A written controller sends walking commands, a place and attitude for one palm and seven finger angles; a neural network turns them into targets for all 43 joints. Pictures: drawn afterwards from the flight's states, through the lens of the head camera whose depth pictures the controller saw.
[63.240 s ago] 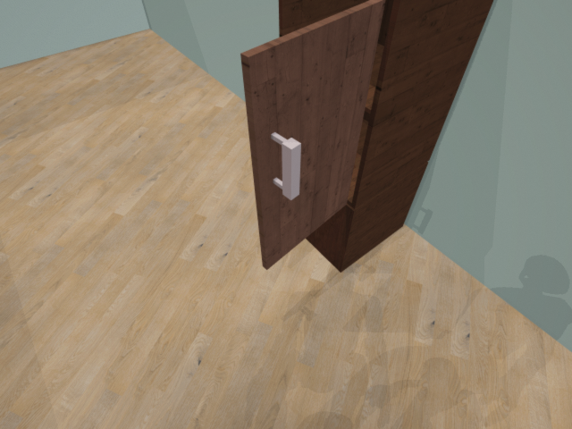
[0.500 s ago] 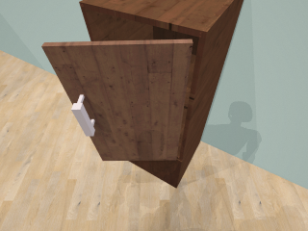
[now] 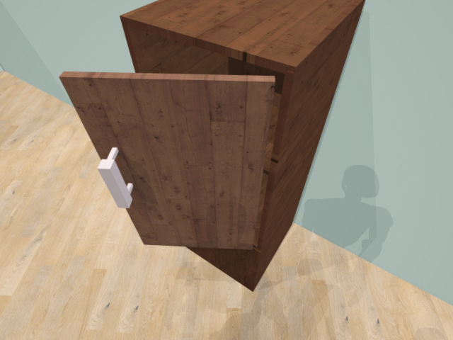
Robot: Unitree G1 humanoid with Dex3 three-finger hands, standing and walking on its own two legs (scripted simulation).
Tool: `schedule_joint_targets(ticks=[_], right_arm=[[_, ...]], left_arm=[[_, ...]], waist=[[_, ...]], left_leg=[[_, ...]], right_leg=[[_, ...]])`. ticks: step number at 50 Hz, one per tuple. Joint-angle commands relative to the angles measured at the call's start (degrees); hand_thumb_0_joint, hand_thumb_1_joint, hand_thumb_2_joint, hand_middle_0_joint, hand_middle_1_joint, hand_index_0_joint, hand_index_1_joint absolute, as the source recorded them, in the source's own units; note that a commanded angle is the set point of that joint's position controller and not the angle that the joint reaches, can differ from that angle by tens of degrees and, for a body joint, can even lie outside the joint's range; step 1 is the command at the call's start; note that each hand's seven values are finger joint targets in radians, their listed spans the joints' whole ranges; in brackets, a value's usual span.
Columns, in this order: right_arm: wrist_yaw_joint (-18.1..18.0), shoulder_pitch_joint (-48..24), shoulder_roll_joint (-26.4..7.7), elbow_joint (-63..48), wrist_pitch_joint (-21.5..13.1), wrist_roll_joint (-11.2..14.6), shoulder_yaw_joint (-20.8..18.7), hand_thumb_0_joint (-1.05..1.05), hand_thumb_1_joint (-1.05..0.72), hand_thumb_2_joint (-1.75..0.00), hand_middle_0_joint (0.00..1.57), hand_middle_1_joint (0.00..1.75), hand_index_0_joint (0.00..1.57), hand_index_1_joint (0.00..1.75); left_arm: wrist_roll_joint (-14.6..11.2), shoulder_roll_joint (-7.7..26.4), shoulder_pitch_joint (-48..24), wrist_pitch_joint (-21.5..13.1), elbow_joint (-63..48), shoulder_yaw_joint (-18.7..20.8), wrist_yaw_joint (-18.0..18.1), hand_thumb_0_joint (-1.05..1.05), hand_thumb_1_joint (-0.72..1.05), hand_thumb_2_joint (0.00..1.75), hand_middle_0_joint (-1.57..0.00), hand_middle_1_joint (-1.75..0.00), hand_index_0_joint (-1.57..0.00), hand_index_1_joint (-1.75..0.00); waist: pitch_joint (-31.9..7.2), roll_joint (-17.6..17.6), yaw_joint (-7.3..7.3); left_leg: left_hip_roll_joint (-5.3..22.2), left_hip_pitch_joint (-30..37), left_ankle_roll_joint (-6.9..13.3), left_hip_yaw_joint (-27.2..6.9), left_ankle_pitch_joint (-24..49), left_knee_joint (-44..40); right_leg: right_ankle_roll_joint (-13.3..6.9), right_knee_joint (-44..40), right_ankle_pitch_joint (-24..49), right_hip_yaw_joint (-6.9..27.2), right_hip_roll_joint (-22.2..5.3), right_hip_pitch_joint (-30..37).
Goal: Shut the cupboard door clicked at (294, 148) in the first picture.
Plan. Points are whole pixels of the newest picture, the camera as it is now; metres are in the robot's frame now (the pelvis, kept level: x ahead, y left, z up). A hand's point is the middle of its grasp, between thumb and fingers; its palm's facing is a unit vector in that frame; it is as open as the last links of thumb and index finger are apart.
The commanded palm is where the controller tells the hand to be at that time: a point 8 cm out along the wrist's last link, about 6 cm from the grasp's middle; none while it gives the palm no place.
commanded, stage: raise the hand and make a fist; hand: left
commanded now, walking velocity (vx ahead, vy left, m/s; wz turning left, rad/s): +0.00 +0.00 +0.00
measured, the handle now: (119, 178) +0.42 +0.26 +0.02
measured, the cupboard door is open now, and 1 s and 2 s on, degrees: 31 31 31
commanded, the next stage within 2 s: bring the fist close to the handle in 1.92 s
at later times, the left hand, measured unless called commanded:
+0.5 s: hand out of the picture +0.08 +0.19 -0.07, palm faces +0.06 -1.00 -0.01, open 5.8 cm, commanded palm +0.08 +0.24 -0.04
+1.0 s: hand out of the picture +0.11 +0.24 +0.01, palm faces +0.07 -1.00 -0.05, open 3.6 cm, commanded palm +0.09 +0.28 -0.01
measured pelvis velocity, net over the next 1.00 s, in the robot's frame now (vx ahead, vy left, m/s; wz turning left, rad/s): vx -0.11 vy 0.08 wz -0.05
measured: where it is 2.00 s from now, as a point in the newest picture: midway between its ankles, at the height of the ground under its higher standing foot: outside the picture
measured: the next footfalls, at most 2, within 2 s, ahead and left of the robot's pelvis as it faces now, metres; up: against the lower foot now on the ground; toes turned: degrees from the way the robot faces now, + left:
none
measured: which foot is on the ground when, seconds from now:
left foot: down 0.00-1.00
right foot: down 0.00-1.00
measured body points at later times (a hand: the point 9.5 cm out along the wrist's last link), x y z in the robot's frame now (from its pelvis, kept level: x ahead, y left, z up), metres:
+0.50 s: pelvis -0.09 +0.05 -0.10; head -0.03 +0.05 +0.35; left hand +0.07 +0.25 -0.07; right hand +0.16 -0.19 -0.13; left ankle -0.05 +0.18 -0.74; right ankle -0.04 -0.05 -0.74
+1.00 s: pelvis -0.11 +0.08 -0.09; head -0.08 +0.09 +0.36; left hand +0.10 +0.29 +0.01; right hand +0.03 -0.17 -0.16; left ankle -0.05 +0.18 -0.74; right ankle -0.05 -0.05 -0.74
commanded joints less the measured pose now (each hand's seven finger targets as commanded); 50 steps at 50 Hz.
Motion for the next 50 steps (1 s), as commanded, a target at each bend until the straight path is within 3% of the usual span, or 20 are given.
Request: schedule_joint_targets(ticks=[1,2,3,4,6,7,9,11,12,15,18,21,23,26,29,34,37,40,45,50], right_arm=[[-9.27,5.06,-16.56,-19.37,-12.96,1.11,-4.19,0.00,-0.90,-0.90,0.20,0.30,0.20,0.30],[-7.77,-4.07,-9.95,-19.01,-16.37,3.72,1.24,0.00,-0.90,-0.90,0.20,0.30,0.20,0.30],[-6.45,-4.37,-9.86,-19.84,-17.39,3.42,-0.42,0.00,-0.90,-0.90,0.20,0.30,0.20,0.30],[-4.53,-4.82,-7.45,-18.78,-17.45,3.78,-1.81,0.00,-0.90,-0.90,0.20,0.30,0.20,0.30],[-3.77,-5.82,-10.12,-24.04,-19.61,3.85,-4.27,0.00,-0.90,-0.90,0.20,0.30,0.20,0.30],[-3.79,-4.62,-10.22,-25.00,-20.72,2.82,-4.53,0.00,-0.90,-0.90,0.20,0.30,0.20,0.30],[-2.32,-2.52,-10.21,-27.90,-21.78,1.50,-5.56,0.00,-0.90,-0.90,0.20,0.30,0.20,0.30],[-0.73,-5.49,-9.23,-28.97,-21.61,0.80,-6.06,0.00,-0.90,-0.90,0.20,0.30,0.20,0.30],[-0.61,-5.63,-8.72,-29.10,-20.94,0.42,-6.33,0.00,-0.90,-0.90,0.20,0.30,0.20,0.30],[1.56,-8.35,-9.55,-32.56,-19.73,-0.01,-7.12,0.00,-0.90,-0.90,0.20,0.30,0.20,0.30],[2.56,-12.27,-9.09,-38.98,-17.55,0.54,-6.81,0.00,-0.90,-0.90,0.20,0.30,0.20,0.30],[2.13,-10.95,-9.08,-44.03,-16.55,0.34,-6.59,0.00,-0.90,-0.90,0.20,0.30,0.20,0.30],[1.56,-8.50,-9.56,-44.93,-16.22,-0.20,-5.79,0.00,-0.90,-0.90,0.20,0.30,0.20,0.30],[0.44,-8.98,-9.67,-45.09,-17.07,0.41,-4.24,0.00,-0.90,-0.90,0.20,0.30,0.20,0.30],[-0.74,-6.58,-11.25,-45.32,-17.75,0.90,-3.30,0.00,-0.90,-0.90,0.20,0.30,0.20,0.30],[-1.92,-6.22,-11.23,-48.30,-14.00,3.29,-1.94,0.00,-0.90,-0.90,0.20,0.30,0.20,0.30],[-2.76,-7.69,-10.31,-49.78,-12.51,3.31,-1.32,0.00,-0.90,-0.90,0.20,0.30,0.20,0.30],[-2.94,-6.17,-9.35,-48.69,-13.61,2.08,-1.14,0.00,-0.90,-0.90,0.20,0.30,0.20,0.30],[-0.64,-4.89,-10.28,-44.55,-17.63,0.38,-1.63,0.00,-0.90,-0.90,0.20,0.30,0.20,0.30],[-1.06,-3.30,-13.07,-45.81,-18.70,2.07,-2.59,0.00,-0.90,-0.90,0.20,0.30,0.20,0.30]], left_arm=[[-12.40,38.87,-38.07,-21.71,-89.87,17.21,1.15,0.00,0.90,0.90,-0.20,-0.30,-0.20,-0.30],[-10.25,13.84,-2.75,-15.78,-68.09,0.19,2.67,0.00,0.90,0.90,-0.22,-0.32,-0.22,-0.32],[-10.81,10.90,-5.05,-12.68,-75.35,0.99,6.24,0.00,0.90,0.90,-0.24,-0.34,-0.24,-0.34],[-10.86,-2.24,8.05,-4.69,-59.27,-2.46,6.39,0.00,0.90,0.90,-0.25,-0.36,-0.25,-0.36],[-10.26,0.56,5.00,-7.98,-70.19,-1.05,5.62,0.00,0.90,0.90,-0.29,-0.40,-0.29,-0.40],[-9.86,-0.10,7.78,-10.47,-67.69,-0.44,4.45,0.00,0.90,0.90,-0.31,-0.42,-0.31,-0.42],[-9.65,-5.00,21.19,-14.89,-59.28,-1.13,-0.49,0.00,0.90,0.90,-0.35,-0.46,-0.35,-0.46],[-10.26,-4.12,27.71,-22.69,-54.84,2.38,-6.32,0.00,0.90,0.90,-0.38,-0.50,-0.38,-0.50],[-12.13,-4.87,28.27,-27.40,-54.11,1.94,-9.87,0.00,0.90,0.90,-0.40,-0.52,-0.40,-0.52],[-13.13,2.41,22.20,-38.42,-59.76,6.95,-19.06,0.00,0.90,0.90,-0.46,-0.58,-0.46,-0.58],[-10.07,6.15,17.50,-36.57,-69.32,8.98,-15.91,0.00,0.90,0.90,-0.51,-0.64,-0.51,-0.64],[-10.29,0.85,12.01,-34.41,-77.02,4.59,-9.61,0.00,0.90,0.90,-0.57,-0.70,-0.57,-0.70],[-10.39,5.05,0.86,-36.20,-90.20,5.24,-6.52,0.00,0.90,0.90,-0.60,-0.74,-0.60,-0.74],[-9.72,1.99,-2.60,-38.23,-96.66,-2.46,-5.50,0.00,0.90,0.90,-0.66,-0.80,-0.66,-0.80],[-9.22,2.15,1.06,-33.79,-92.50,-5.69,-7.63,0.00,0.90,0.90,-0.71,-0.86,-0.71,-0.86],[-8.87,5.63,12.60,-12.50,-77.72,-0.38,-9.82,0.00,0.90,0.90,-0.81,-0.96,-0.81,-0.96],[-10.59,8.30,8.31,-6.96,-83.26,6.13,-5.84,0.00,0.90,0.90,-0.86,-1.02,-0.86,-1.02],[-12.23,7.84,4.97,-12.36,-90.27,9.93,0.34,0.00,0.90,0.90,-0.92,-1.08,-0.92,-1.08],[-10.11,5.13,1.04,-26.71,-91.19,2.55,0.00,0.00,0.90,0.90,-1.01,-1.18,-1.01,-1.18],[-9.75,6.06,8.76,-21.54,-84.63,-0.84,-6.61,0.00,0.90,0.90,-1.10,-1.28,-1.10,-1.28]], waist=[[-16.82,-3.20,-4.25],[-20.75,20.42,-3.70],[-22.75,23.45,-0.43],[-9.89,15.12,-1.56],[-0.24,5.48,-2.71],[-1.39,-5.11,-3.61],[-6.88,-22.71,-0.81],[-8.99,-28.43,2.83],[-8.86,-28.69,3.44],[-13.47,-9.85,4.58],[-13.46,7.77,6.24],[-18.09,-1.51,2.75],[-25.65,3.57,0.43],[-20.28,7.04,-2.19],[-18.21,1.57,-4.06],[-13.49,-4.25,0.72],[-13.99,-3.81,2.92],[-16.08,-2.28,2.96],[-14.82,5.39,-0.54],[-12.09,2.01,-0.95]], left_leg=[[1.05,24.62,5.12,5.33,11.26,31.28],[-3.66,4.49,4.42,-2.78,10.58,20.66],[-3.71,3.36,4.67,-2.36,21.00,10.21],[-2.48,-3.19,5.56,-3.30,25.91,2.73],[-3.34,-8.17,5.43,-4.22,15.19,6.28],[-3.89,-9.18,5.87,-4.50,15.95,10.17],[-5.29,-16.94,4.51,-5.10,15.98,15.17],[-6.80,-26.69,2.62,-4.48,5.37,21.64],[-6.65,-25.87,1.50,-3.57,3.04,25.82],[-7.69,-30.64,1.29,-2.10,0.62,30.45],[-7.82,-33.36,3.44,-0.60,-1.71,28.37],[-7.02,-34.47,4.53,-1.70,-2.34,32.39],[-6.55,-34.51,5.06,-3.04,-5.10,34.95],[-5.73,-34.91,5.14,-5.79,-16.09,33.07],[-4.95,-36.54,5.48,-7.63,-18.54,32.02],[-6.07,-40.50,4.73,-7.26,-24.77,25.39],[-6.62,-38.30,4.50,-6.54,-24.43,22.79],[-5.88,-35.68,4.51,-6.04,-17.44,23.99],[-4.93,-34.87,3.62,-7.51,-16.37,25.93],[-5.25,-35.93,4.12,-9.01,-26.04,21.96]], right_leg=[[8.82,2.15,43.44,18.79,-14.41,-3.97],[4.84,14.25,33.44,16.64,-9.76,0.37],[2.68,10.63,26.58,7.59,-7.77,-3.45],[3.48,7.65,21.61,0.86,-6.44,-7.89],[4.04,5.51,16.20,2.56,-5.69,-15.52],[5.85,6.78,25.67,3.99,-6.54,-16.66],[9.54,12.66,48.24,4.79,-8.00,-11.26],[10.08,17.95,50.94,5.74,-9.00,-11.21],[9.78,17.70,46.22,8.15,-9.84,-14.32],[5.67,24.63,27.57,8.77,-8.81,-23.51],[2.25,29.40,1.73,5.30,-5.25,-32.31],[3.50,30.42,-0.98,5.07,-3.90,-34.25],[3.63,32.30,-4.65,5.00,-3.44,-37.38],[2.91,31.41,-15.22,4.15,-2.99,-43.52],[3.43,29.82,-16.34,3.18,-2.80,-42.54],[4.13,23.30,-24.60,4.00,-3.88,-34.89],[4.25,21.94,-25.70,3.51,-3.93,-31.86],[3.69,24.40,-19.23,1.37,-2.93,-32.21],[3.20,29.41,-14.45,0.14,-3.01,-39.43],[3.35,24.90,-19.30,1.64,-3.45,-36.53]])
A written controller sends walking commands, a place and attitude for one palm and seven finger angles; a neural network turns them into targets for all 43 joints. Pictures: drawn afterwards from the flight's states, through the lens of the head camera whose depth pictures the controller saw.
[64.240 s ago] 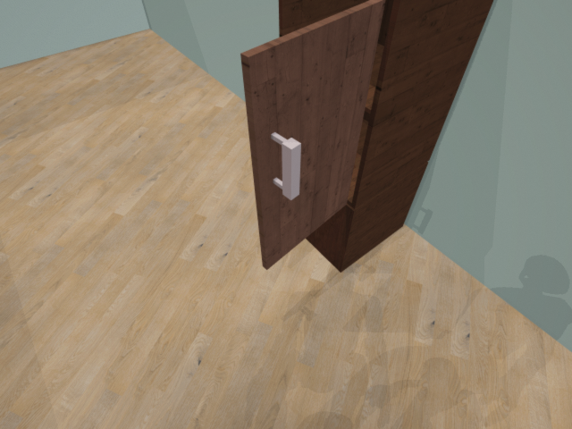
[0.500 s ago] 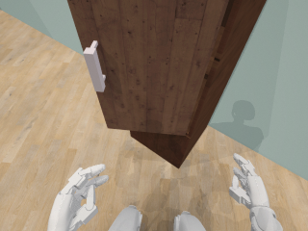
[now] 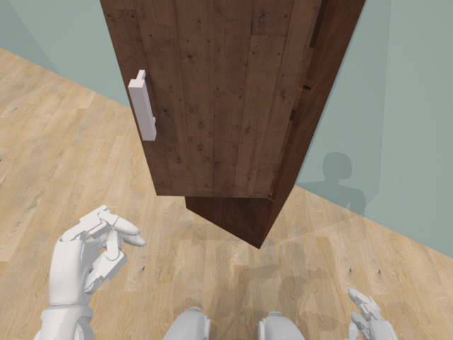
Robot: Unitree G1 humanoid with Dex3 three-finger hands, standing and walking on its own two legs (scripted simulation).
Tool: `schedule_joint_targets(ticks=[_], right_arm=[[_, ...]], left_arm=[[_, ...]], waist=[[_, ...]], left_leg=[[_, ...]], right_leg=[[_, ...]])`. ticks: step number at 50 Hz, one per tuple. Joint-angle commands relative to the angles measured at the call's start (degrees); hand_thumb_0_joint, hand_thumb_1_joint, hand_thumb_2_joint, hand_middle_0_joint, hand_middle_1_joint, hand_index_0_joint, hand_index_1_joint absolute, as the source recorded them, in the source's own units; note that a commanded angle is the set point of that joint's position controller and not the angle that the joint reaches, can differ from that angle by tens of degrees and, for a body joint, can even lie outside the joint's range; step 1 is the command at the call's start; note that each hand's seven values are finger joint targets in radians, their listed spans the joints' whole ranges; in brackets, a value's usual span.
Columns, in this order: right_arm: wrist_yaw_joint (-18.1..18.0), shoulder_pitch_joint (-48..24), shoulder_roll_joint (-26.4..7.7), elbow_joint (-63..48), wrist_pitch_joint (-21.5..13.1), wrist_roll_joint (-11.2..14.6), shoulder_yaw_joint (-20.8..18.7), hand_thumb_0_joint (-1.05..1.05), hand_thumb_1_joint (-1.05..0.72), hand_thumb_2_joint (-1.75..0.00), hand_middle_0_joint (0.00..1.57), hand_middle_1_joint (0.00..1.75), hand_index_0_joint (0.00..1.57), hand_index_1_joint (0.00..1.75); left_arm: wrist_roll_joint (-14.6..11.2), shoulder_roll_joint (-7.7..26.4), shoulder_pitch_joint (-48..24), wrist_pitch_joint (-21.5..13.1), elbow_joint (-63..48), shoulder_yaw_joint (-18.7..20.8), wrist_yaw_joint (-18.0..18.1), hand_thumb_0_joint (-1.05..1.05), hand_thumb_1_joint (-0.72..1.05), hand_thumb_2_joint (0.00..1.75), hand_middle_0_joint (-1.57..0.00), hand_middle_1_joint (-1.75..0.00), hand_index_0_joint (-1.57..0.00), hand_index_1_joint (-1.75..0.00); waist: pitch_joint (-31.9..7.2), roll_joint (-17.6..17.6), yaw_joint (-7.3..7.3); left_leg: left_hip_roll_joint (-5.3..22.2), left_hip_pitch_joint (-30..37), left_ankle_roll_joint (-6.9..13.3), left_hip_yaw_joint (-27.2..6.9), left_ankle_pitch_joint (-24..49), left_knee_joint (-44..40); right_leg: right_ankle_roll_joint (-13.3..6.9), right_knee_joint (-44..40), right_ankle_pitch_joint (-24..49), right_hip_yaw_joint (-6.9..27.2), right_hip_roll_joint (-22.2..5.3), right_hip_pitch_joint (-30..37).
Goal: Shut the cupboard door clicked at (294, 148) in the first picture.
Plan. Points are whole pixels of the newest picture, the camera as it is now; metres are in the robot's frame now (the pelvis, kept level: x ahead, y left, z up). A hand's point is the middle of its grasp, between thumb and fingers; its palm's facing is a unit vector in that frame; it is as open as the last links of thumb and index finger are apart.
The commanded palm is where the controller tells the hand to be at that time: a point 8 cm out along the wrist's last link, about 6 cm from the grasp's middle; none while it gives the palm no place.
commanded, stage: raise the hand and make a fist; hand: left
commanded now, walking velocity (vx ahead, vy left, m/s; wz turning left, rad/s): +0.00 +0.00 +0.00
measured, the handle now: (145, 105) +0.53 +0.20 +0.12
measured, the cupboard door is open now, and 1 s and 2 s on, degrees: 31 31 31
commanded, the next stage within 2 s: bring the fist close to the handle in 0.92 s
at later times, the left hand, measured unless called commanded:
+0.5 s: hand (132, 227) +0.27 +0.16 +0.09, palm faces -0.01 -1.00 -0.07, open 3.1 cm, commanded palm +0.25 +0.23 +0.11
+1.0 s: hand (131, 204) +0.29 +0.16 +0.12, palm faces +0.09 -0.99 -0.06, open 3.1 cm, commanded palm +0.26 +0.21 +0.11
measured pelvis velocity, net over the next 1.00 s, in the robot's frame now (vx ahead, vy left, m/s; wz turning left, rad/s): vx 0.06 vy -0.03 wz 0.01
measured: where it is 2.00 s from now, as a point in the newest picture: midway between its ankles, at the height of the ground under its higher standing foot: outside the picture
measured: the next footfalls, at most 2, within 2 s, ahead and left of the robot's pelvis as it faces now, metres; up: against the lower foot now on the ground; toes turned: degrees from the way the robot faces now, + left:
none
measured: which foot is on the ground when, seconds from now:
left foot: down 0.00-1.00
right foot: down 0.00-1.00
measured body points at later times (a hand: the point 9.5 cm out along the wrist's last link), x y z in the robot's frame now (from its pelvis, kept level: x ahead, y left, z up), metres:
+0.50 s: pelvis +0.05 -0.01 +0.03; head +0.09 -0.01 +0.48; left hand +0.26 +0.22 +0.10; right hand +0.24 -0.23 -0.03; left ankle +0.06 +0.10 -0.65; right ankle +0.07 -0.13 -0.65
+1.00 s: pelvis +0.06 -0.03 +0.03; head +0.09 -0.04 +0.48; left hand +0.28 +0.22 +0.13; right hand +0.24 -0.26 -0.04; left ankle +0.06 +0.10 -0.65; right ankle +0.07 -0.13 -0.65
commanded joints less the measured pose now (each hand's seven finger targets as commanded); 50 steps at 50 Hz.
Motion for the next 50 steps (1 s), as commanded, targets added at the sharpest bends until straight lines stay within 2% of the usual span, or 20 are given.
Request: schedule_joint_targets(ticks=[1,3,5,9,10,13,15,17,20,22,23,26,30,32,34,38,42,45,48,50], right_arm=[[-0.85,-5.49,-6.50,-12.66,-4.25,1.43,-2.46,0.00,-0.90,-0.90,0.20,0.30,0.20,0.30],[-1.62,-6.18,-6.13,-13.31,-2.97,1.77,-2.34,0.00,-0.90,-0.90,0.20,0.30,0.20,0.30],[-2.15,-6.98,-5.14,-14.20,-2.08,1.67,-1.94,0.00,-0.90,-0.90,0.20,0.30,0.20,0.30],[-2.24,-6.95,-4.06,-12.81,-2.58,0.57,-1.23,0.00,-0.90,-0.90,0.20,0.30,0.20,0.30],[-1.92,-6.40,-4.05,-12.07,-2.85,0.29,-1.15,0.00,-0.90,-0.90,0.20,0.30,0.20,0.30],[-0.98,-5.78,-4.95,-10.60,-3.70,-0.01,-1.21,0.00,-0.90,-0.90,0.20,0.30,0.20,0.30],[-0.92,-4.86,-5.75,-10.57,-3.85,0.54,-1.48,0.00,-0.90,-0.90,0.20,0.30,0.20,0.30],[-1.40,-4.20,-6.28,-11.34,-3.36,1.26,-1.75,0.00,-0.90,-0.90,0.20,0.30,0.20,0.30],[-2.46,-4.60,-5.85,-12.17,-2.18,1.66,-1.87,0.00,-0.90,-0.90,0.20,0.30,0.20,0.30],[-2.91,-5.11,-4.75,-12.16,-1.58,1.33,-1.60,0.00,-0.90,-0.90,0.20,0.30,0.20,0.30],[-3.09,-5.77,-4.41,-11.63,-1.60,1.09,-1.40,0.00,-0.90,-0.90,0.20,0.30,0.20,0.30],[-2.42,-4.70,-3.48,-9.79,-2.09,0.66,-1.24,0.00,-0.90,-0.90,0.20,0.30,0.20,0.30],[-1.45,-3.92,-4.78,-8.06,-2.60,0.71,-2.08,0.00,-0.90,-0.90,0.20,0.30,0.20,0.30],[-1.68,-3.30,-5.58,-8.66,-2.38,1.31,-2.58,0.00,-0.90,-0.90,0.20,0.30,0.20,0.30],[-1.89,-3.37,-5.95,-9.44,-1.72,1.72,-2.94,0.00,-0.90,-0.90,0.20,0.30,0.20,0.30],[-2.40,-5.12,-4.82,-10.49,-0.31,1.08,-2.69,0.00,-0.90,-0.90,0.20,0.30,0.20,0.30],[-1.49,-5.48,-3.14,-9.44,-0.58,0.67,-2.15,0.00,-0.90,-0.90,0.20,0.30,0.20,0.30],[-0.96,-5.54,-4.05,-8.44,-0.61,0.68,-2.36,0.00,-0.90,-0.90,0.20,0.30,0.20,0.30],[-1.17,-4.81,-5.33,-9.08,-0.33,1.47,-2.64,0.00,-0.90,-0.90,0.20,0.30,0.20,0.30],[-1.67,-4.89,-5.74,-10.07,-0.04,1.85,-2.73,0.00,-0.90,-0.90,0.20,0.30,0.20,0.30]], left_arm=[[0.83,4.93,2.22,3.01,-7.66,-2.16,-5.94,0.00,0.90,0.90,-1.12,-1.30,-1.12,-1.30],[0.49,8.99,1.30,6.99,-8.64,3.27,-5.75,0.00,0.90,0.90,-1.15,-1.34,-1.15,-1.34],[-0.79,8.99,-2.16,8.04,-12.83,6.34,-3.88,0.00,0.90,0.90,-1.19,-1.38,-1.19,-1.38],[-3.20,7.24,-7.79,2.91,-17.50,8.45,-0.08,0.00,0.90,0.90,-1.26,-1.46,-1.26,-1.46],[-3.23,6.32,-8.07,1.38,-15.82,7.63,-0.26,0.00,0.90,0.90,-1.28,-1.48,-1.28,-1.48],[-2.04,3.33,-6.54,-0.52,-10.17,2.41,-4.32,0.00,0.90,0.90,-1.30,-1.50,-1.30,-1.50],[-1.87,3.49,-4.71,1.72,-6.86,0.47,-8.30,0.00,0.90,0.90,-1.30,-1.50,-1.30,-1.50],[-2.25,5.68,-3.56,5.69,-5.34,1.69,-11.69,0.00,0.90,0.90,-1.30,-1.50,-1.30,-1.50],[-3.83,11.18,-5.80,9.98,-8.55,9.19,-12.82,0.00,0.90,0.90,-1.30,-1.50,-1.30,-1.50],[-5.67,12.54,-8.42,9.93,-11.39,14.08,-11.21,0.00,0.90,0.90,-1.30,-1.50,-1.30,-1.50],[-6.42,14.18,-9.63,8.97,-12.76,16.82,-9.89,0.00,0.90,0.90,-1.30,-1.50,-1.30,-1.50],[-7.29,10.21,-10.73,4.34,-12.83,15.31,-7.95,0.00,0.90,0.90,-1.30,-1.50,-1.30,-1.50],[-6.90,3.93,-6.81,3.42,-3.46,7.16,-11.94,0.00,0.90,0.90,-1.30,-1.50,-1.30,-1.50],[-6.71,4.21,-5.08,5.86,-0.67,5.57,-15.04,0.00,0.90,0.90,-1.30,-1.50,-1.30,-1.50],[-6.43,6.42,-4.25,8.56,0.22,7.13,-16.68,0.00,0.90,0.90,-1.30,-1.50,-1.30,-1.50],[-6.73,14.43,-8.43,7.61,-7.68,17.09,-13.26,0.00,0.90,0.90,-1.30,-1.50,-1.30,-1.50],[-7.16,9.63,-10.06,0.93,-10.43,15.46,-8.72,0.00,0.90,0.90,-1.30,-1.50,-1.30,-1.50],[-6.42,5.58,-9.03,-0.36,-4.71,10.09,-9.87,0.00,0.90,0.90,-1.30,-1.50,-1.30,-1.50],[-6.09,4.48,-6.08,2.99,1.04,6.13,-13.81,0.00,0.90,0.90,-1.30,-1.50,-1.30,-1.50],[-6.32,7.26,-6.98,5.63,-0.47,7.29,-15.81,0.00,0.90,0.90,-1.30,-1.50,-1.30,-1.50]], waist=[[-4.64,0.13,0.31],[-5.38,0.53,1.58],[-5.50,-0.24,1.94],[-5.86,4.20,1.46],[-5.22,3.34,0.66],[-4.72,3.82,-0.75],[-4.95,2.96,-1.00],[-5.81,0.94,-0.52],[-10.06,-0.40,1.26],[-11.68,-0.42,2.31],[-11.66,1.52,2.96],[-12.20,3.91,2.18],[-8.53,-0.17,-0.25],[-8.30,-1.37,-0.16],[-9.23,-4.05,0.41],[-13.48,-1.33,3.14],[-12.52,2.31,2.50],[-8.87,-0.10,0.26],[-5.74,-2.02,-0.53],[-7.69,-2.76,0.17]], left_leg=[[0.88,4.32,-0.18,-3.14,-14.14,-20.81],[0.45,5.26,0.07,-2.78,-13.67,-22.07],[0.47,6.64,0.02,-2.32,-11.20,-22.63],[0.88,10.65,-0.53,-2.29,-2.77,-21.23],[1.09,10.66,-0.77,-2.35,-1.26,-20.44],[1.38,10.89,-0.84,-2.21,2.81,-18.81],[1.39,11.03,-0.77,-1.94,2.99,-19.04],[1.17,11.52,-0.35,-1.56,3.69,-19.80],[0.64,13.30,0.00,-0.64,8.39,-20.23],[0.52,14.50,-0.28,-0.24,12.67,-20.22],[0.38,14.71,-0.41,-0.15,14.18,-19.93],[0.54,17.02,-1.17,0.09,21.16,-18.99],[0.78,14.84,-0.97,0.41,20.46,-17.36],[0.65,13.79,-0.57,0.64,18.23,-17.80],[0.44,13.07,-0.18,0.88,18.00,-18.07],[0.07,13.99,-0.40,1.22,19.44,-18.61],[0.12,15.45,-0.90,1.52,19.94,-18.22],[0.38,13.10,-0.71,1.65,15.72,-17.12],[0.38,11.67,-0.21,1.54,11.87,-17.74],[0.17,11.72,-0.02,1.59,10.96,-18.05]], right_leg=[[-2.08,-14.18,-13.62,-0.27,0.17,7.00],[-1.96,-15.26,-13.69,-0.25,0.36,9.61],[-1.79,-15.78,-12.68,-0.66,0.42,10.91],[-2.31,-13.95,-4.88,-2.23,1.32,10.09],[-2.24,-13.47,-3.71,-2.59,1.41,9.10],[-2.29,-12.76,-0.57,-2.72,1.40,8.30],[-2.06,-13.81,-0.07,-2.38,1.17,9.58],[-1.92,-15.67,0.75,-1.80,1.04,12.46],[-1.64,-17.05,4.87,-1.02,0.73,18.21],[-1.61,-16.74,9.38,-1.13,0.77,21.10],[-1.81,-16.51,10.92,-0.92,0.92,21.83],[-2.00,-14.61,18.69,-1.55,0.99,21.41],[-1.22,-15.04,20.55,-1.06,0.51,19.21],[-1.03,-16.47,19.06,-0.15,0.11,19.93],[-0.67,-17.65,19.45,1.06,-0.52,22.32],[-0.67,-16.83,21.83,2.28,-0.88,26.70],[-1.25,-15.08,22.07,1.10,-0.07,23.57],[-0.84,-16.04,17.37,1.61,-0.20,19.95],[-0.95,-18.61,10.73,2.35,-0.17,18.55],[-0.69,-20.15,8.81,3.87,-0.97,20.56]])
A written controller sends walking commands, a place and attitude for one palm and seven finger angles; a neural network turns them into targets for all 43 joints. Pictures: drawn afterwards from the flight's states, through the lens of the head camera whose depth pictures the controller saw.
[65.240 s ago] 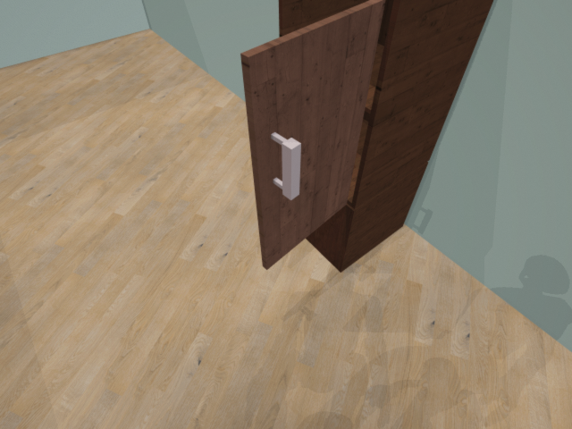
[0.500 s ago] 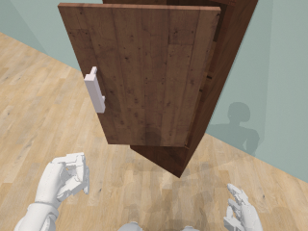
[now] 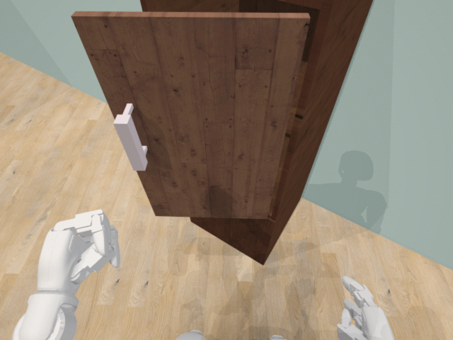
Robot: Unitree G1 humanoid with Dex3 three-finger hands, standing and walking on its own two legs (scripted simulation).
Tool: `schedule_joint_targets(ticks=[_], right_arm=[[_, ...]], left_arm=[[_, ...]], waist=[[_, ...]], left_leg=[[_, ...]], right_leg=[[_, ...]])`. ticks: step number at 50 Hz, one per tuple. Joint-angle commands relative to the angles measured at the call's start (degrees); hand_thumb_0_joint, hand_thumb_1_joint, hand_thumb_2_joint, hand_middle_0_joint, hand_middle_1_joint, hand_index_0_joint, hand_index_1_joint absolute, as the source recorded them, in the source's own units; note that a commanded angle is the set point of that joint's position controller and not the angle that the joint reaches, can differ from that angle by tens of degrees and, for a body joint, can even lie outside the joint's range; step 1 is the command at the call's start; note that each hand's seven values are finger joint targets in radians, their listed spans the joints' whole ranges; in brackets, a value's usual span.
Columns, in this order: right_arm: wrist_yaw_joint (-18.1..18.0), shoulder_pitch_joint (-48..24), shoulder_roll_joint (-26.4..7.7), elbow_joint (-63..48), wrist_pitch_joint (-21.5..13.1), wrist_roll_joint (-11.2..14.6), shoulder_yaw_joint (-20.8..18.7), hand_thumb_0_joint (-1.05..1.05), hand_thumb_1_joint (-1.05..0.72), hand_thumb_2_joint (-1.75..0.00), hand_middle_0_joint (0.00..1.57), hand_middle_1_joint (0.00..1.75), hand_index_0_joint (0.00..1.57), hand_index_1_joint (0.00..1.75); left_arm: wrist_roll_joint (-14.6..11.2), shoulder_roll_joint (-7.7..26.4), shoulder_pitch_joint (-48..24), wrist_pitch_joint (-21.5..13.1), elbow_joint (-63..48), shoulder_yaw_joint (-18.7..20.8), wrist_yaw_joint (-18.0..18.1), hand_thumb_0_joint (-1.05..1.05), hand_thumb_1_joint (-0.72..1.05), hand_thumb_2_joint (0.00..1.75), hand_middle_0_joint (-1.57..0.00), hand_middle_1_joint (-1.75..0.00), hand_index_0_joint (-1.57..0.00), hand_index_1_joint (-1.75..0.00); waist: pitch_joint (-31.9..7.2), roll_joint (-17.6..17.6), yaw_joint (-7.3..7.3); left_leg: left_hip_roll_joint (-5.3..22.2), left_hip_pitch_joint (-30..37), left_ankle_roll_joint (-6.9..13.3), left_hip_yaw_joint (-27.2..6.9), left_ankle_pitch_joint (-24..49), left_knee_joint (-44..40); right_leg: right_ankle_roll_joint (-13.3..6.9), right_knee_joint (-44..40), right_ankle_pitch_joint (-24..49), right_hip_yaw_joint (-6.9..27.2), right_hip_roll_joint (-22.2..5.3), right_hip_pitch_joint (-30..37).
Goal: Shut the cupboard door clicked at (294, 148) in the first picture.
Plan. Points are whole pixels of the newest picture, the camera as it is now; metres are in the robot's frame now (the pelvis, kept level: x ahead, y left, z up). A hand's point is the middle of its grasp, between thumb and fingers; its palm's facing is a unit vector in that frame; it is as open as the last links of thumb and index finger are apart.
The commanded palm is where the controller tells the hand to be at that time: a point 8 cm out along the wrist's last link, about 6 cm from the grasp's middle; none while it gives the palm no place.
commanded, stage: bring the fist close to the handle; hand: left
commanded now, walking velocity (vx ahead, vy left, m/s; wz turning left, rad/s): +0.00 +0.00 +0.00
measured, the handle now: (134, 137) +0.47 +0.23 +0.08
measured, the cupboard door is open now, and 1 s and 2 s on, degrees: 31 31 29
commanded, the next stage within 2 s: push the door shut along its arc in 1.42 s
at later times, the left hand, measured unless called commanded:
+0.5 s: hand (131, 225) +0.28 +0.18 +0.07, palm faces +0.01 -1.00 -0.01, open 3.1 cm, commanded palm +0.26 +0.23 +0.08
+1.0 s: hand (142, 188) +0.34 +0.17 +0.09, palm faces +0.03 -1.00 -0.06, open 3.1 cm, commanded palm +0.32 +0.23 +0.08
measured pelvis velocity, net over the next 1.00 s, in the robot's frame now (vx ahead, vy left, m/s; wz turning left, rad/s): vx -0.01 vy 0.01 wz -0.02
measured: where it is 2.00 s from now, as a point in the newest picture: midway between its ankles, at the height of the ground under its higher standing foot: outside the picture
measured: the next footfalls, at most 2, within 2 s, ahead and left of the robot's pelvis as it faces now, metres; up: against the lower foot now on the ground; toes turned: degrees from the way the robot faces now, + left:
none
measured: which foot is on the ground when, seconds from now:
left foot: down 0.00-1.00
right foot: down 0.00-1.00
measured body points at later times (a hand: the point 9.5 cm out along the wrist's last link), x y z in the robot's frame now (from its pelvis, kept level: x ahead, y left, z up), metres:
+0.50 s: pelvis -0.01 +0.02 +0.01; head +0.03 +0.01 +0.45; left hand +0.27 +0.23 +0.08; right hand +0.14 -0.23 -0.08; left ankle +0.01 +0.13 -0.68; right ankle +0.01 -0.10 -0.68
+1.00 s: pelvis -0.01 +0.01 +0.01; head +0.03 +0.00 +0.45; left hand +0.33 +0.23 +0.09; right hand +0.13 -0.24 -0.09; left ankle +0.01 +0.13 -0.68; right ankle +0.01 -0.10 -0.68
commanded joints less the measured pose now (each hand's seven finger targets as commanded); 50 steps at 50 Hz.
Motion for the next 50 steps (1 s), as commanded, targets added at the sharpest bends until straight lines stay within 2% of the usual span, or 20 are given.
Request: schedule_joint_targets(ticks=[1,3,5,10,12,15,18,22,23,25,27,30,33,35,39,40,41,44,45,50], right_arm=[[-1.39,-1.68,-7.04,-10.22,-2.78,0.90,-3.09,0.00,-0.90,-0.90,0.20,0.30,0.20,0.30],[-2.07,-2.32,-6.87,-9.84,-2.54,0.59,-2.65,0.00,-0.90,-0.90,0.20,0.30,0.20,0.30],[-2.33,-3.50,-5.92,-8.97,-2.70,0.35,-2.32,0.00,-0.90,-0.90,0.20,0.30,0.20,0.30],[-1.72,-3.89,-5.57,-6.62,-3.92,0.05,-2.11,0.00,-0.90,-0.90,0.20,0.30,0.20,0.30],[-1.39,-3.14,-6.27,-6.73,-3.89,0.26,-2.20,0.00,-0.90,-0.90,0.20,0.30,0.20,0.30],[-1.46,-2.01,-7.12,-7.67,-3.19,0.94,-2.38,0.00,-0.90,-0.90,0.20,0.30,0.20,0.30],[-1.90,-2.20,-7.39,-8.12,-2.64,0.86,-2.32,0.00,-0.90,-0.90,0.20,0.30,0.20,0.30],[-1.58,-3.54,-6.09,-7.66,-2.57,-0.10,-2.08,0.00,-0.90,-0.90,0.20,0.30,0.20,0.30],[-1.50,-3.22,-6.19,-7.12,-2.40,-0.34,-2.06,0.00,-0.90,-0.90,0.20,0.30,0.20,0.30],[-0.93,-3.68,-5.75,-6.11,-2.48,-0.49,-2.04,0.00,-0.90,-0.90,0.20,0.30,0.20,0.30],[-0.38,-3.06,-6.14,-5.51,-2.35,-0.60,-2.36,0.00,-0.90,-0.90,0.20,0.30,0.20,0.30],[-0.21,-1.88,-6.84,-5.60,-1.86,-0.07,-2.81,0.00,-0.90,-0.90,0.20,0.30,0.20,0.30],[-0.76,-0.88,-7.53,-5.80,-1.10,0.28,-3.03,0.00,-0.90,-0.90,0.20,0.30,0.20,0.30],[-1.09,-1.68,-7.26,-5.70,-0.52,0.40,-2.79,0.00,-0.90,-0.90,0.20,0.30,0.20,0.30],[-1.24,-2.83,-6.25,-4.86,-0.35,-0.17,-2.44,0.00,-0.90,-0.90,0.20,0.30,0.20,0.30],[-1.19,-2.58,-6.25,-4.35,-0.25,-0.31,-2.49,0.00,-0.90,-0.90,0.20,0.30,0.20,0.30],[-1.06,-2.79,-6.08,-4.34,-0.24,-0.44,-2.43,0.00,-0.90,-0.90,0.20,0.30,0.20,0.30],[-0.61,-1.84,-6.37,-3.30,-0.05,-0.50,-2.63,0.00,-0.90,-0.90,0.20,0.30,0.20,0.30],[-0.59,-1.38,-6.74,-3.06,0.15,-0.30,-2.86,0.00,-0.90,-0.90,0.20,0.30,0.20,0.30],[-0.77,-0.13,-7.33,-3.48,1.25,0.42,-3.05,0.00,-0.90,-0.90,0.20,0.30,0.20,0.30]], left_arm=[[-0.42,7.81,-1.27,2.24,-8.45,1.01,-4.18,0.00,0.90,0.90,-1.30,-1.50,-1.30,-1.50],[-0.49,11.23,-9.59,2.07,-11.35,4.15,-2.59,0.00,0.90,0.90,-1.30,-1.50,-1.30,-1.50],[-0.45,11.93,-16.92,0.16,-11.64,7.11,0.02,0.00,0.90,0.90,-1.30,-1.50,-1.30,-1.50],[-0.14,7.52,-19.03,-3.67,-6.55,4.10,2.61,0.00,0.90,0.90,-1.30,-1.50,-1.30,-1.50],[0.75,5.13,-17.48,-1.96,-3.31,-0.31,0.85,0.00,0.90,0.90,-1.30,-1.50,-1.30,-1.50],[1.90,5.33,-16.73,3.08,0.11,-2.76,-1.58,0.00,0.90,0.90,-1.30,-1.50,-1.30,-1.50],[1.66,7.90,-21.21,5.48,-0.36,0.37,-0.42,0.00,0.90,0.90,-1.30,-1.50,-1.30,-1.50],[1.44,8.52,-28.61,1.88,-4.32,4.46,4.45,0.00,0.90,0.90,-1.30,-1.50,-1.30,-1.50],[1.74,10.37,-28.67,0.70,-3.68,6.18,5.67,0.00,0.90,0.90,-1.30,-1.50,-1.30,-1.50],[3.21,7.78,-30.96,-1.64,-2.09,3.37,6.51,0.00,0.90,0.90,-1.30,-1.50,-1.30,-1.50],[4.38,6.02,-29.13,-2.34,0.78,0.80,6.14,0.00,0.90,0.90,-1.30,-1.50,-1.30,-1.50],[4.96,3.21,-29.44,-0.15,4.30,-4.04,3.90,0.00,0.90,0.90,-1.30,-1.50,-1.30,-1.50],[4.13,5.91,-29.80,2.80,6.34,-1.38,2.81,0.00,0.90,0.90,-1.30,-1.50,-1.30,-1.50],[3.57,7.30,-35.25,3.41,6.43,0.70,3.21,0.00,0.90,0.90,-1.30,-1.50,-1.30,-1.50],[3.83,8.48,-42.30,0.65,5.41,3.27,6.27,0.00,0.90,0.90,-1.30,-1.50,-1.30,-1.50],[4.05,9.48,-42.59,-0.37,6.35,4.52,6.86,0.00,0.90,0.90,-1.30,-1.50,-1.30,-1.50],[4.32,8.36,-42.27,-1.22,7.18,3.55,7.00,0.00,0.90,0.90,-1.30,-1.50,-1.30,-1.50],[5.49,6.41,-43.80,-2.09,11.89,0.23,6.08,0.00,0.90,0.90,-1.30,-1.50,-1.30,-1.50],[5.52,7.95,-43.77,-1.84,14.04,1.52,5.57,0.00,0.90,0.90,-1.30,-1.50,-1.30,-1.50],[4.49,6.41,-46.86,1.39,18.64,-0.37,3.01,0.00,0.90,0.90,-1.30,-1.50,-1.30,-1.50]], waist=[[-8.12,-4.19,-0.89],[-7.70,-3.91,-1.48],[-8.65,-2.74,-1.20],[-9.61,0.84,-1.44],[-9.36,1.65,-1.87],[-8.83,0.15,-1.99],[-8.56,-2.31,-1.66],[-11.95,-0.88,-0.44],[-11.73,-1.44,-0.34],[-11.55,1.54,-1.20],[-11.64,2.64,-1.47],[-11.19,1.07,-2.67],[-12.11,-2.15,-2.13],[-11.62,-2.74,-2.25],[-13.05,0.37,-1.80],[-13.94,-0.57,-1.86],[-14.44,0.10,-1.59],[-14.16,0.16,-3.00],[-13.77,0.02,-2.61],[-13.88,-1.81,-3.21]], left_leg=[[-1.11,0.58,2.26,2.87,11.51,-7.83],[-0.99,0.60,2.38,2.69,10.36,-7.80],[-0.95,0.75,2.09,2.55,9.74,-7.94],[-0.79,2.11,1.73,2.17,9.09,-8.25],[-0.79,2.85,1.78,2.12,9.69,-9.15],[-0.55,3.14,2.04,1.87,9.76,-10.66],[-0.46,3.31,2.08,1.46,9.96,-11.60],[-0.58,5.36,1.49,1.56,12.64,-11.97],[-0.45,4.64,1.54,1.68,12.69,-11.63],[-0.32,5.16,1.35,1.95,12.81,-11.20],[-0.13,5.50,1.21,1.90,13.14,-10.94],[0.04,6.07,1.46,1.80,12.92,-11.19],[-0.09,5.60,1.65,1.76,13.97,-11.71],[-0.25,5.26,1.56,1.91,13.26,-12.12],[-0.38,6.29,1.56,2.31,13.40,-11.77],[-0.23,6.04,1.46,2.34,13.92,-11.50],[-0.30,5.96,1.51,2.63,14.48,-11.22],[-0.12,5.88,1.63,2.81,14.85,-10.51],[-0.06,5.15,1.51,2.81,14.43,-10.55],[-0.29,5.03,1.71,2.93,14.56,-11.23]], right_leg=[[1.18,-12.25,9.53,5.32,-2.11,11.18],[1.28,-12.74,6.44,5.45,-1.84,10.12],[1.02,-12.05,4.58,5.28,-1.64,9.78],[0.29,-9.48,5.63,2.67,-0.75,7.39],[0.21,-9.48,7.62,1.85,-0.77,7.61],[0.43,-10.56,8.48,1.45,-0.84,8.18],[0.51,-11.12,8.35,1.20,-0.65,9.14],[0.08,-9.34,10.87,0.57,-0.48,10.35],[0.04,-9.25,10.67,0.72,-0.38,10.61],[-0.19,-8.26,10.92,0.49,-0.53,8.51],[-0.36,-7.75,11.44,0.25,-0.47,7.54],[-0.10,-8.78,11.99,0.17,-0.43,7.33],[0.00,-9.68,13.73,0.41,-0.32,9.92],[0.18,-10.16,13.45,0.59,-0.56,10.04],[0.02,-9.74,13.17,1.11,-0.66,9.85],[0.01,-9.29,13.74,1.06,-0.70,10.27],[-0.03,-9.00,14.48,1.28,-0.69,10.50],[0.10,-8.73,15.55,1.31,-0.68,9.26],[0.01,-8.88,15.39,1.52,-0.68,9.31],[0.27,-10.25,16.61,1.59,-0.77,10.39]])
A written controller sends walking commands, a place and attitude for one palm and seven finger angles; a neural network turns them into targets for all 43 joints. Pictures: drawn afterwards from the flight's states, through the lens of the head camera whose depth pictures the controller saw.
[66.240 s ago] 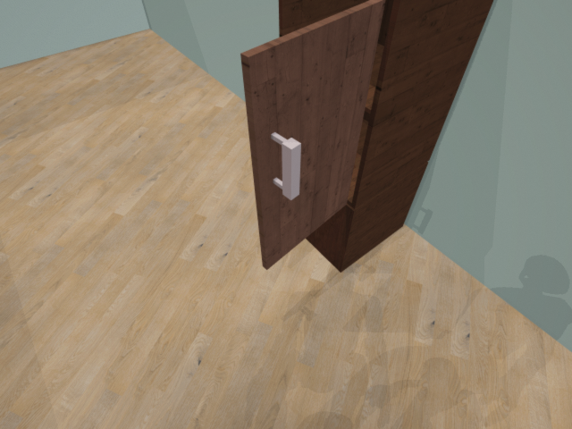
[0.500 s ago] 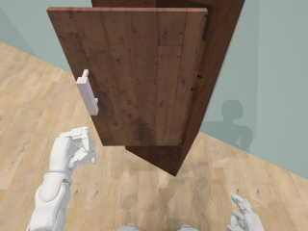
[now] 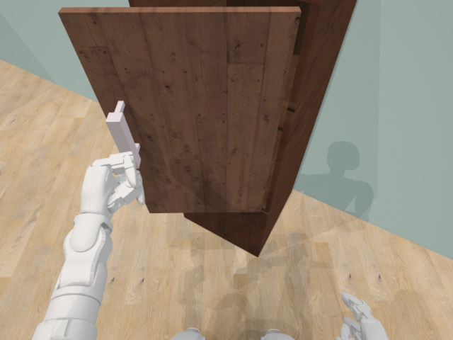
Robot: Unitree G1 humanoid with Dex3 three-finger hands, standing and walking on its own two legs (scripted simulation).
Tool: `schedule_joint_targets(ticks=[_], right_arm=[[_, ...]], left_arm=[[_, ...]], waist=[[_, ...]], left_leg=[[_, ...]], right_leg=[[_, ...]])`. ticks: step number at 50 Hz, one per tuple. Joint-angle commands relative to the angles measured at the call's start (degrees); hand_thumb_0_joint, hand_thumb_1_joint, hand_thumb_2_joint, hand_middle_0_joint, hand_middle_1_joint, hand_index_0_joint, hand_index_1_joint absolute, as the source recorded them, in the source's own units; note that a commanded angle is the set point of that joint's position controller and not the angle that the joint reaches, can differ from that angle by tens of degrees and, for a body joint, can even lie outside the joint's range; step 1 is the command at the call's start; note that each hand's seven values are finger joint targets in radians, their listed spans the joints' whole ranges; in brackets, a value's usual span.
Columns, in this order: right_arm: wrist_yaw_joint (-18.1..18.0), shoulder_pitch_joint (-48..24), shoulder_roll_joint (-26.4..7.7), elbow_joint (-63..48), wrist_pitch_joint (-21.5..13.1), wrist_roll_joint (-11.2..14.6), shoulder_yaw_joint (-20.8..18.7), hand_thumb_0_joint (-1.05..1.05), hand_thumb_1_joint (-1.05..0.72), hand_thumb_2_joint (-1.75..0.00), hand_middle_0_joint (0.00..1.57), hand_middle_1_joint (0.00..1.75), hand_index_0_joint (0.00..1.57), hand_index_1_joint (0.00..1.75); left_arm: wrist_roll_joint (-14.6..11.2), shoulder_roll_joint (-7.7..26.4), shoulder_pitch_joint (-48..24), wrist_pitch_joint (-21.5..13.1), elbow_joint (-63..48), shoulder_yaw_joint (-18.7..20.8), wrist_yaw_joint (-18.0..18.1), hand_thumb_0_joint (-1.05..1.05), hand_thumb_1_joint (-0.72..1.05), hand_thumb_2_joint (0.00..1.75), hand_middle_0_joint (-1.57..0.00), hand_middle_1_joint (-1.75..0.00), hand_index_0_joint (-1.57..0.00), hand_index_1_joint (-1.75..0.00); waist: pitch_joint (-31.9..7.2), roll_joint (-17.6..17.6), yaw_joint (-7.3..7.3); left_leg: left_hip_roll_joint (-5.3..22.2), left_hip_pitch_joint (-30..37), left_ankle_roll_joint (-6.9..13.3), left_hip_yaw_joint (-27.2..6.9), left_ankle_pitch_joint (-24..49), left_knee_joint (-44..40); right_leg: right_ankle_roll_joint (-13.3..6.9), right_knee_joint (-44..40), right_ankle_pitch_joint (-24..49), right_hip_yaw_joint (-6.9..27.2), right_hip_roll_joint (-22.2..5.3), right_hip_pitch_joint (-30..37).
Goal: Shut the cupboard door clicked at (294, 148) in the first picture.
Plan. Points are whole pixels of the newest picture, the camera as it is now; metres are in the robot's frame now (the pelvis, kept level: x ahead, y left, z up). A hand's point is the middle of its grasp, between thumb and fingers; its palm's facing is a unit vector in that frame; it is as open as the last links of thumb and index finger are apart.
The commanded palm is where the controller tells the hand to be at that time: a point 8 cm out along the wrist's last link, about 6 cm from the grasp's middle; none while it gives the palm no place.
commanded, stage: bring the fist close to the handle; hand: left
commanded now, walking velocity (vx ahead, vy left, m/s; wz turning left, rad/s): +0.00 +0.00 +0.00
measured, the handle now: (127, 135) +0.48 +0.23 +0.08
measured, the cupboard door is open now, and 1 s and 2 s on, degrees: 31 29 14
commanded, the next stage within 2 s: push the door shut along its arc in 0.42 s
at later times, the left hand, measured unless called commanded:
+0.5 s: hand (137, 188) +0.35 +0.18 +0.08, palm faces +0.06 -1.00 -0.02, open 3.1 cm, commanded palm +0.33 +0.22 +0.07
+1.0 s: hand (140, 158) +0.41 +0.18 +0.09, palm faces -0.08 -1.00 -0.04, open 3.1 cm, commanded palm +0.40 +0.23 +0.07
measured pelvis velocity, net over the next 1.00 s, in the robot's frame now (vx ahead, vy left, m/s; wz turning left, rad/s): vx -0.01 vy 0.01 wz -0.01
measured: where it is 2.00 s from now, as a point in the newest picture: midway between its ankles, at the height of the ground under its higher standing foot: outside the picture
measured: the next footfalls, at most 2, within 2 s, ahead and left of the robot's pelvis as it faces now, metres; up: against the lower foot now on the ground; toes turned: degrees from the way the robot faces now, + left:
none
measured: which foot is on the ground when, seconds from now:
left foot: down 0.00-1.00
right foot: down 0.00-1.00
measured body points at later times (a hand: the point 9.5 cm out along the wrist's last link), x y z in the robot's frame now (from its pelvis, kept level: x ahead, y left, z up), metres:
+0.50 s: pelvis +0.00 +0.00 +0.00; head +0.05 -0.01 +0.45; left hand +0.34 +0.23 +0.08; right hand +0.13 -0.26 -0.10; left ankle +0.01 +0.12 -0.69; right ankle +0.03 -0.11 -0.69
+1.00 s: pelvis -0.01 +0.01 +0.00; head +0.06 +0.01 +0.44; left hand +0.41 +0.23 +0.09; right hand +0.09 -0.25 -0.11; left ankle +0.01 +0.12 -0.69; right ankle +0.03 -0.11 -0.69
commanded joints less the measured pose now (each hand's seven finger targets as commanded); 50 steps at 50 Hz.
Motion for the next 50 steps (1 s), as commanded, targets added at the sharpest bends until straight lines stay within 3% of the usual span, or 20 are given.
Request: schedule_joint_targets(ticks=[1,5,8,9,11,14,16,21,22,23,25,27,30,35,38,39,40,43,45,50], right_arm=[[-1.06,0.37,-7.80,-7.42,-1.92,0.69,-3.39,0.00,-0.90,-0.90,0.20,0.30,0.20,0.30],[-1.19,-0.21,-7.26,-7.68,-1.36,0.33,-3.26,0.00,-0.90,-0.90,0.20,0.30,0.20,0.30],[-0.76,0.10,-6.98,-7.78,-1.27,-0.08,-3.50,0.00,-0.90,-0.90,0.20,0.30,0.20,0.30],[-0.52,0.02,-6.69,-7.81,-1.25,-0.06,-3.50,0.00,-0.90,-0.90,0.20,0.30,0.20,0.30],[-0.14,0.42,-6.77,-7.41,-1.19,0.01,-3.60,0.00,-0.90,-0.90,0.20,0.30,0.20,0.30],[-0.28,0.84,-7.59,-7.10,-0.65,0.40,-3.75,0.00,-0.90,-0.90,0.20,0.30,0.20,0.30],[-0.63,0.68,-7.80,-7.30,-0.32,0.68,-3.78,0.00,-0.90,-0.90,0.20,0.30,0.20,0.30],[-0.97,0.02,-7.14,-7.54,-0.93,0.48,-3.78,0.00,-0.90,-0.90,0.20,0.30,0.20,0.30],[-0.94,0.20,-7.20,-7.19,-1.04,0.47,-3.90,0.00,-0.90,-0.90,0.20,0.30,0.20,0.30],[-0.90,0.29,-7.35,-7.18,-1.15,0.33,-3.76,0.00,-0.90,-0.90,0.20,0.30,0.20,0.30],[-0.83,-0.15,-7.15,-6.55,-1.17,0.43,-3.64,0.00,-0.90,-0.90,0.20,0.30,0.20,0.30],[-0.58,-0.07,-7.34,-6.66,-1.22,0.40,-3.66,0.00,-0.90,-0.90,0.20,0.30,0.20,0.30],[-0.84,0.24,-7.85,-6.35,-0.87,0.71,-3.67,0.00,-0.90,-0.90,0.20,0.30,0.20,0.30],[-1.75,-0.17,-8.02,-6.05,-0.17,0.86,-3.00,0.00,-0.90,-0.90,0.20,0.30,0.20,0.30],[-1.91,0.26,-7.94,-6.12,-0.20,0.65,-2.82,0.00,-0.90,-0.90,0.20,0.30,0.20,0.30],[-1.82,0.65,-7.86,-5.85,-0.16,0.69,-2.87,0.00,-0.90,-0.90,0.20,0.30,0.20,0.30],[-1.74,1.07,-7.92,-5.64,-0.18,0.68,-2.81,0.00,-0.90,-0.90,0.20,0.30,0.20,0.30],[-1.34,3.06,-8.59,-5.23,0.07,0.72,-3.24,0.00,-0.90,-0.90,0.20,0.30,0.20,0.30],[-1.12,3.62,-8.90,-5.20,0.51,0.86,-3.33,0.00,-0.90,-0.90,0.20,0.30,0.20,0.30],[-1.03,5.64,-9.56,-4.53,1.40,1.13,-3.58,0.00,-0.90,-0.90,0.20,0.30,0.20,0.30]], left_arm=[[-1.48,7.80,-17.69,-0.98,-7.08,3.17,-1.22,0.00,0.90,0.90,-1.30,-1.50,-1.30,-1.50],[-1.70,11.13,-20.04,-3.16,-8.74,7.29,0.28,0.00,0.90,0.90,-1.30,-1.50,-1.30,-1.50],[-1.20,11.74,-17.20,-6.12,-10.36,8.24,0.76,0.00,0.90,0.90,-1.30,-1.50,-1.30,-1.50],[-0.97,10.27,-15.47,-6.68,-10.25,7.01,0.55,0.00,0.90,0.90,-1.30,-1.50,-1.30,-1.50],[-0.77,8.02,-15.01,-7.04,-9.05,4.65,-0.10,0.00,0.90,0.90,-1.30,-1.50,-1.30,-1.50],[-1.36,9.13,-14.25,-5.50,-4.46,5.25,-1.46,0.00,0.90,0.90,-1.30,-1.50,-1.30,-1.50],[-1.87,10.17,-15.91,-4.69,-4.08,5.91,-2.34,0.00,0.90,0.90,-1.30,-1.50,-1.30,-1.50],[-2.88,9.25,-19.45,-6.49,-10.24,5.58,-2.19,0.00,0.90,0.90,-1.30,-1.50,-1.30,-1.50],[-2.88,9.85,-18.68,-7.09,-9.66,6.39,-1.89,0.00,0.90,0.90,-1.30,-1.50,-1.30,-1.50],[-2.72,9.99,-17.54,-7.56,-9.60,6.27,-1.78,0.00,0.90,0.90,-1.30,-1.50,-1.30,-1.50],[-1.83,8.64,-20.30,-7.99,-7.86,4.36,-1.55,0.00,0.90,0.90,-1.30,-1.50,-1.30,-1.50],[-1.04,7.56,-18.94,-7.54,-6.50,3.03,-1.57,0.00,0.90,0.90,-1.30,-1.50,-1.30,-1.50],[-0.51,9.21,-23.24,-6.34,-3.97,2.82,-2.19,0.00,0.90,0.90,-1.30,-1.50,-1.30,-1.50],[-1.40,14.70,-31.97,-5.29,1.04,7.14,-3.44,0.00,0.90,0.90,-1.30,-1.50,-1.30,-1.50],[-1.61,15.44,-35.80,-6.21,1.86,7.34,-4.45,0.00,0.90,0.90,-1.30,-1.50,-1.30,-1.50],[-1.51,14.92,-34.51,-6.18,4.45,7.23,-4.96,0.00,0.90,0.90,-1.30,-1.50,-1.30,-1.50],[-1.52,14.25,-36.53,-6.32,5.12,6.13,-5.59,0.00,0.90,0.90,-1.30,-1.50,-1.30,-1.50],[-1.42,14.49,-36.29,-5.84,10.73,5.99,-7.70,0.00,0.90,0.90,-1.30,-1.50,-1.30,-1.50],[-1.36,14.73,-37.48,-5.13,13.19,5.72,-9.09,0.00,0.90,0.90,-1.30,-1.50,-1.30,-1.50],[-1.43,15.22,-45.58,-4.08,17.37,4.99,-10.91,0.00,0.90,0.90,-1.30,-1.50,-1.30,-1.50]], waist=[[-14.22,-2.77,-1.20],[-17.28,-2.17,-0.05],[-20.16,-0.85,1.00],[-20.09,0.23,0.93],[-18.21,0.60,0.09],[-13.96,-3.75,-0.90],[-13.07,-4.03,-0.95],[-18.28,0.16,-0.57],[-18.20,-1.72,-0.55],[-17.79,-0.63,-0.44],[-15.58,-0.49,-1.59],[-14.62,0.69,-1.40],[-13.80,-1.83,-2.66],[-14.46,-1.89,-2.39],[-17.72,0.81,-2.22],[-18.04,0.27,-2.07],[-18.63,0.84,-2.64],[-18.55,-0.75,-3.14],[-18.37,0.06,-3.12],[-17.50,-0.86,-5.20]], left_leg=[[-0.14,4.52,0.95,1.42,11.51,-8.78],[-0.35,4.62,1.18,2.02,12.73,-8.81],[-0.36,5.10,1.26,2.54,15.66,-8.35],[-0.32,5.52,1.19,2.72,16.32,-8.42],[-0.25,5.42,1.18,2.90,15.92,-8.30],[-0.34,2.55,1.45,2.89,11.75,-8.73],[-0.40,2.06,1.44,2.93,9.84,-9.24],[-0.43,5.89,1.43,2.67,13.11,-8.84],[-0.26,5.85,1.41,2.44,13.47,-8.77],[-0.22,5.44,1.44,2.43,13.40,-8.67],[-0.12,4.90,1.36,2.36,11.03,-8.62],[-0.12,5.19,1.26,1.97,10.45,-9.04],[-0.02,4.78,1.50,1.73,8.65,-8.96],[-0.29,2.89,1.47,1.58,6.11,-8.92],[-0.33,3.85,1.44,1.51,7.91,-8.30],[-0.18,3.97,1.27,1.48,9.12,-8.23],[-0.20,3.93,1.31,1.54,9.82,-7.67],[-0.13,3.21,1.39,1.20,10.95,-6.97],[-0.03,2.97,1.20,1.12,11.25,-7.08],[0.18,2.56,1.38,0.34,10.32,-6.35]], right_leg=[[-0.38,-8.21,13.28,0.37,-0.59,11.26],[-0.33,-8.16,14.84,1.48,-0.93,14.27],[-0.45,-6.96,18.66,1.83,-0.77,16.67],[-0.52,-6.77,19.70,1.71,-0.85,16.50],[-0.40,-6.91,19.64,1.43,-0.66,14.83],[0.06,-9.02,15.38,2.17,-0.80,13.90],[0.12,-10.16,12.57,2.74,-1.02,13.79],[-0.20,-8.58,16.36,2.18,-0.82,15.06],[-0.21,-8.33,16.74,1.96,-0.66,15.05],[-0.30,-8.11,16.30,1.83,-0.51,14.60],[-0.10,-8.23,13.71,1.74,-0.68,11.84],[-0.43,-8.10,12.58,1.21,-0.60,10.74],[-0.19,-8.79,10.68,1.35,-0.64,9.55],[-0.22,-9.25,7.40,2.29,-0.89,10.30],[-0.50,-7.94,9.40,2.19,-0.65,10.80],[-0.62,-7.48,10.99,1.75,-0.65,10.93],[-0.51,-7.12,12.12,1.80,-0.69,10.40],[-0.61,-6.45,13.28,1.40,-0.23,9.15],[-0.71,-6.14,13.71,1.21,-0.36,8.40],[-0.65,-5.76,11.98,0.66,-0.18,4.64]])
